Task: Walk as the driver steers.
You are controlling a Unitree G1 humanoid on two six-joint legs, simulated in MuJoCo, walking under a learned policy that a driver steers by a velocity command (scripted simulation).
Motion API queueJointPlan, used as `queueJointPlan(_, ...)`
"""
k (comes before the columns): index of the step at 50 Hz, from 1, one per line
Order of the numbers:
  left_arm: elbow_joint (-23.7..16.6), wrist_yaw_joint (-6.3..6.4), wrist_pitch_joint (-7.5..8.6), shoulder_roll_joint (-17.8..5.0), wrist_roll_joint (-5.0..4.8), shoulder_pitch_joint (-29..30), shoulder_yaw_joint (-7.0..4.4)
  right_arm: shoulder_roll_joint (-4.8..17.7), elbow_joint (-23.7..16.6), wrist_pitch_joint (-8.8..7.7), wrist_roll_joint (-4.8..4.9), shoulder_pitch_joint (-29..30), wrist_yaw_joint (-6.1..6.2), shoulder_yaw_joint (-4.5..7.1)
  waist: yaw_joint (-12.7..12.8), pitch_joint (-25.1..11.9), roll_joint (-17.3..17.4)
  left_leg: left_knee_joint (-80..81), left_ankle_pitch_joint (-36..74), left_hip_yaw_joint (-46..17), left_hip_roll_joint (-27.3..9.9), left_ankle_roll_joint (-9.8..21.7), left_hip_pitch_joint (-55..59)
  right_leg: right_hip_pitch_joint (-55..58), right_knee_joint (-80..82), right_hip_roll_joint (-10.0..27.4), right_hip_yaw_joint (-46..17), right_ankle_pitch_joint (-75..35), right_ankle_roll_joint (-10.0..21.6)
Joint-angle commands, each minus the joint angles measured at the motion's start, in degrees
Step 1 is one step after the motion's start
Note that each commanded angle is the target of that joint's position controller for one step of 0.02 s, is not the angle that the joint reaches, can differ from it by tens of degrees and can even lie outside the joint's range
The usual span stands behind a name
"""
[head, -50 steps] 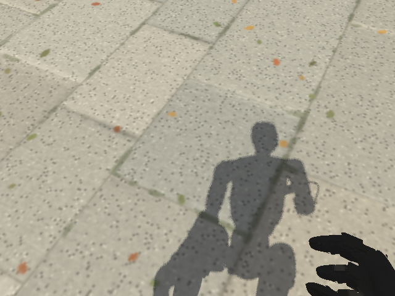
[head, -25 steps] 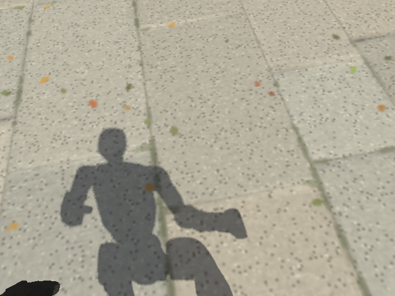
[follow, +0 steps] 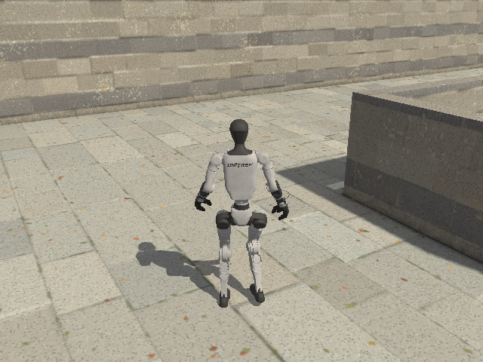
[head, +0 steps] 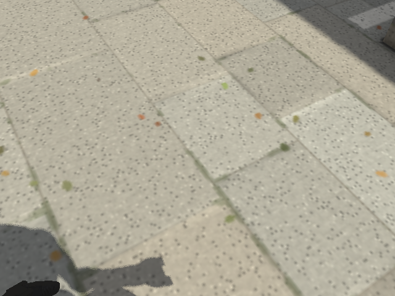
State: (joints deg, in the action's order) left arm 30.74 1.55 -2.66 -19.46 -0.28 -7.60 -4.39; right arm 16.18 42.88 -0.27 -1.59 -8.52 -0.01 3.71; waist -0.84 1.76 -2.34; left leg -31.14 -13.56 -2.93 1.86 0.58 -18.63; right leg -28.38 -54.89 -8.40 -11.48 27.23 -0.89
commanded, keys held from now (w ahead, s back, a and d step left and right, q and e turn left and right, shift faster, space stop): shift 0.16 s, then q+shift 0.44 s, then w+q+shift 0.38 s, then w+shift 0.02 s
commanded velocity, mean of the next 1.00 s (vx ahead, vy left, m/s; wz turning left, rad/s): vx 0.21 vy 0.00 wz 0.52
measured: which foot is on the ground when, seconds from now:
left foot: down 0.00-0.26, up 0.28-0.56, down 0.58-1.00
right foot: up 0.00-0.22, down 0.24-0.60, up 0.62-1.00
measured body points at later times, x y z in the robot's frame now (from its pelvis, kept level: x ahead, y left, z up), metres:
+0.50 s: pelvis +0.00 +0.00 +0.00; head +0.04 +0.01 +0.45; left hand +0.12 +0.29 -0.09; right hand +0.17 -0.27 -0.10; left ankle -0.02 +0.11 -0.69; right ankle -0.02 -0.14 -0.73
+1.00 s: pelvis +0.11 +0.06 +0.01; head +0.12 +0.09 +0.46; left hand +0.14 +0.39 -0.08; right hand +0.32 -0.17 -0.08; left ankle -0.02 +0.11 -0.73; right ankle +0.26 -0.02 -0.71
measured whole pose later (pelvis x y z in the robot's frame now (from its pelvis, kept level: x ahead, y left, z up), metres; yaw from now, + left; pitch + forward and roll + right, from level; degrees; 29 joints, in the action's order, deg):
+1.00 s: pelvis +0.11 +0.06 +0.01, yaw +35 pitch +4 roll -1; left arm 38.3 -1.9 0.6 -17.7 1.5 -5.0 -3.3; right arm 19.0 38.5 0.4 -0.8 -22.8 -1.8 4.6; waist -4.7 -2.4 -1.1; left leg -25.4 -19.3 -16.6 5.9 3.5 -8.8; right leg -28.4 -35.6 -0.1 -3.3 12.9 -5.3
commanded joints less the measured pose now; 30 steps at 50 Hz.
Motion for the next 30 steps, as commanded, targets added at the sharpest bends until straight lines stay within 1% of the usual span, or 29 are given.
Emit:
queueJointPlan(1,-1.22,0.50,0.28,-7.11,0.28,-4.03,-2.77,7.23,-5.98,-0.80,1.51,6.56,1.08,1.41,2.53,-2.63,7.89,13.21,8.26,-18.23,-16.39,11.50,5.53,-4.98,-15.45,2.87,-0.28,-0.22,-2.63)
queueJointPlan(2,-0.97,0.37,0.20,-5.11,0.15,-3.84,-2.06,6.64,-5.59,-0.58,1.64,5.68,1.34,1.00,2.20,-2.85,7.53,12.81,11.49,-15.62,-15.05,11.36,6.20,-4.26,-15.29,2.91,0.50,-1.24,-3.22)
queueJointPlan(3,-1.05,0.23,0.29,-3.78,-0.09,-3.20,-1.48,6.08,-5.18,-0.31,1.50,4.75,1.44,0.78,1.76,-3.36,8.04,12.67,13.12,-12.91,-13.59,11.05,7.26,-3.22,-12.35,3.23,2.10,-1.94,-3.61)
queueJointPlan(4,-1.26,0.16,0.49,-2.52,-0.23,-2.18,-0.90,5.65,-4.80,-0.08,1.35,3.82,1.49,0.66,1.17,-4.14,9.22,12.12,14.09,-11.21,-12.72,10.84,9.39,-2.52,-7.44,4.16,3.45,-2.12,-3.91)
queueJointPlan(5,-1.39,0.07,0.68,-1.46,-0.16,-1.23,-0.34,5.59,-4.48,0.15,1.28,3.16,1.50,0.66,0.51,-4.98,10.50,11.52,15.04,-9.99,-12.23,10.70,10.94,-0.82,-1.68,5.44,4.82,-1.78,-4.16)
queueJointPlan(6,-1.43,-0.10,0.80,-0.42,-0.01,-0.58,0.21,6.00,-4.20,0.43,1.32,2.81,1.45,0.78,0.01,-5.70,11.99,11.15,15.58,-8.83,-11.83,10.59,11.06,2.63,4.38,6.67,6.53,-0.84,-4.22)
queueJointPlan(7,-1.43,-0.28,0.91,0.19,-0.05,0.05,0.56,6.89,-3.79,0.72,1.38,1.80,1.35,1.06,-0.77,-6.01,13.64,11.00,16.18,-8.69,-12.07,10.92,11.10,5.57,9.81,7.29,8.20,0.52,-4.12)
queueJointPlan(8,-1.04,-0.35,0.98,-0.44,-0.38,0.00,0.41,7.84,-3.39,0.99,1.52,0.49,1.27,1.36,-1.49,-6.17,14.62,10.52,17.29,-9.34,-12.70,11.35,11.49,7.60,14.14,7.23,9.49,0.07,-4.04)
queueJointPlan(9,0.00,-0.33,1.06,0.05,-0.32,-0.90,0.43,6.87,-2.90,1.10,1.76,-0.43,1.08,0.87,-1.29,-6.29,14.30,9.71,17.52,-10.19,-12.27,10.94,10.40,11.58,21.36,7.41,9.47,-3.46,-3.74)
queueJointPlan(10,1.35,-0.32,1.16,0.58,0.01,-2.85,0.37,6.36,-2.50,1.15,2.48,-0.49,0.81,0.53,0.18,-5.54,13.62,8.81,17.98,-10.41,-11.32,9.95,8.38,16.53,30.95,6.55,10.54,-10.82,-3.02)
queueJointPlan(11,2.02,-0.19,1.26,-0.74,0.35,-3.89,-0.05,7.04,-2.08,0.88,3.22,-1.98,0.59,0.72,0.49,-4.86,12.75,8.34,18.23,-11.22,-10.50,8.36,5.66,21.04,35.97,6.34,10.04,-16.44,-1.56)
queueJointPlan(12,1.64,0.36,1.24,-4.47,0.67,-5.12,-0.94,8.36,-2.40,0.22,3.22,-2.63,0.27,1.06,0.46,-5.87,9.71,7.09,15.27,-11.62,-9.81,5.66,1.38,26.27,34.00,10.07,7.02,-21.12,0.42)
queueJointPlan(13,1.65,1.08,0.90,-9.47,1.63,-5.76,-2.21,6.83,-4.03,-0.87,2.45,-1.72,-0.34,0.75,-0.51,-6.97,-0.69,1.84,8.53,-6.71,-5.27,2.34,-4.62,28.74,29.55,17.30,1.95,-31.60,4.22)
queueJointPlan(14,2.94,0.87,0.62,-9.69,2.04,-7.12,-2.79,6.37,-4.93,-1.36,3.04,0.67,-0.46,0.65,1.05,-6.96,-9.44,-3.06,-4.25,-0.19,-1.15,-0.31,-6.35,24.24,31.58,21.53,-1.08,-30.54,9.22)
queueJointPlan(15,2.04,0.89,0.80,-7.41,2.16,-4.99,-2.34,7.97,-5.20,-1.23,3.12,1.75,-0.46,1.24,1.90,-5.30,-9.97,-9.92,-10.60,2.00,-0.92,-1.78,-8.67,23.31,33.48,24.85,-3.56,-31.56,12.19)
queueJointPlan(16,1.64,1.22,1.12,-5.89,2.30,-4.52,-1.98,8.29,-5.37,-0.71,3.34,2.44,-0.36,1.84,2.82,-4.51,-10.58,-18.78,-16.79,2.45,-1.42,-2.43,-12.52,23.93,34.05,27.11,-4.96,-35.88,13.89)
queueJointPlan(17,1.50,1.55,1.64,-4.93,2.19,-4.26,-1.65,8.16,-5.12,0.20,3.42,1.59,-0.11,2.39,2.77,-3.98,-9.46,-27.18,-20.42,1.61,-2.13,-3.30,-15.58,24.48,34.08,28.69,-4.85,-41.49,14.99)
queueJointPlan(18,1.59,1.67,2.22,-4.43,1.59,-2.81,-1.53,7.40,-5.04,1.22,3.38,0.10,0.07,2.62,1.65,-3.32,-7.75,-31.04,-19.96,0.34,-3.58,-4.05,-17.45,24.59,33.64,29.00,-2.76,-44.34,14.77)
queueJointPlan(19,1.68,1.74,2.54,-4.11,1.13,-1.23,-1.55,6.06,-5.08,2.05,3.39,-0.49,0.15,2.40,0.83,-2.74,-6.55,-31.21,-17.75,0.36,-4.57,-4.62,-18.00,24.38,33.43,27.82,0.30,-44.73,13.68)
queueJointPlan(20,1.79,1.75,2.62,-4.15,0.89,-0.20,-1.73,5.11,-5.42,2.60,3.41,-0.43,0.08,2.14,0.72,-2.40,-6.34,-30.01,-15.29,1.40,-5.03,-5.17,-17.77,24.05,33.63,26.58,3.11,-43.81,12.85)
queueJointPlan(21,1.92,1.76,2.52,-4.27,0.84,0.43,-1.91,4.52,-6.04,2.92,3.38,0.04,-0.17,1.90,0.92,-2.49,-6.53,-27.92,-12.99,2.59,-5.43,-5.56,-16.66,23.58,33.68,25.66,5.54,-42.43,12.32)
queueJointPlan(23,2.06,1.72,2.20,-4.72,0.83,1.23,-2.33,3.80,-7.72,3.22,3.47,1.29,-1.13,1.49,1.61,-3.54,-7.09,-21.28,-9.89,4.77,-5.70,-5.36,-12.25,22.57,32.94,24.72,9.60,-40.50,11.54)
queueJointPlan(25,2.60,1.38,2.11,-6.06,0.42,0.49,-2.98,4.77,-9.26,3.47,3.47,1.43,-2.03,1.79,2.17,-5.06,-7.28,-15.51,-8.51,6.75,-5.09,-4.22,-8.38,22.91,31.48,25.97,11.09,-40.39,11.15)
queueJointPlan(26,2.88,1.07,2.25,-6.59,-0.04,0.20,-3.23,5.48,-9.73,3.72,3.49,0.78,-2.38,2.13,2.02,-5.51,-7.24,-12.83,-7.65,7.76,-4.56,-3.41,-6.65,23.04,30.31,26.72,11.61,-39.89,10.70)
queueJointPlan(27,3.04,0.72,2.49,-6.88,-0.68,0.47,-3.40,5.93,-9.89,4.04,3.48,-0.50,-2.58,2.50,1.24,-5.81,-6.97,-9.28,-5.59,8.79,-3.88,-2.36,-4.23,22.53,28.45,27.13,12.52,-38.77,9.76)
queueJointPlan(28,3.26,0.42,2.73,-6.58,-1.34,1.14,-3.40,6.15,-9.45,4.30,3.42,-2.95,-2.49,2.97,-0.35,-6.18,-6.07,-3.98,-1.42,9.96,-2.55,-0.98,0.17,20.60,24.95,26.60,14.58,-36.38,7.87)
queueJointPlan(29,4.39,-0.02,3.06,-4.94,-1.33,-1.25,-3.13,7.86,-8.61,4.34,3.16,-6.24,-1.73,4.02,-1.28,-7.12,-2.33,1.16,3.90,8.43,-0.83,1.13,7.26,16.64,17.90,24.16,17.87,-31.58,4.74)
queueJointPlan(30,3.88,-0.32,3.35,-3.02,0.18,-2.55,-2.62,14.50,-9.01,3.96,3.09,-9.80,-0.53,6.14,-2.16,-7.18,10.70,6.23,26.08,-6.43,-8.35,6.21,18.27,2.97,1.88,18.08,21.92,-15.07,-0.75)
Next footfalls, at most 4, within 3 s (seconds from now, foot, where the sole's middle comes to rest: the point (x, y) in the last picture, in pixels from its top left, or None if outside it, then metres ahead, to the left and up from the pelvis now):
0.24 right None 0.02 -0.14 -0.77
0.58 left None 0.02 0.13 -0.77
1.04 right None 0.29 0.02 -0.77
1.44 left None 0.33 0.36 -0.77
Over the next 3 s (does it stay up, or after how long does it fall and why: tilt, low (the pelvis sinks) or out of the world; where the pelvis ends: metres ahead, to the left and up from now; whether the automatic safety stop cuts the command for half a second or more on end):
stays up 0.67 0.16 0.01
